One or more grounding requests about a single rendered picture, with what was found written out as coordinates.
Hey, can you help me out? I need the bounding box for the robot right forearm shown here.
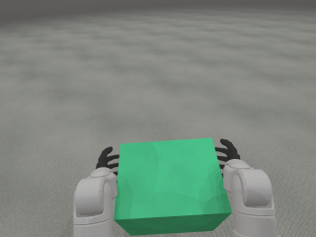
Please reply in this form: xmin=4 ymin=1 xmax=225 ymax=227
xmin=223 ymin=159 xmax=280 ymax=237

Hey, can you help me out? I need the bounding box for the robot right hand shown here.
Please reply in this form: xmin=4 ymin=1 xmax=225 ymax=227
xmin=214 ymin=138 xmax=240 ymax=178

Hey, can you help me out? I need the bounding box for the carton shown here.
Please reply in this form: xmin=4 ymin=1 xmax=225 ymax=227
xmin=114 ymin=137 xmax=232 ymax=236

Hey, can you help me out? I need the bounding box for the robot left hand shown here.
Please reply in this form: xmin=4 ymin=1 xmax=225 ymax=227
xmin=96 ymin=146 xmax=119 ymax=183

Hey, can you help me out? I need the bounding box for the robot left forearm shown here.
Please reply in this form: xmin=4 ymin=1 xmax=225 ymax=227
xmin=73 ymin=167 xmax=118 ymax=237

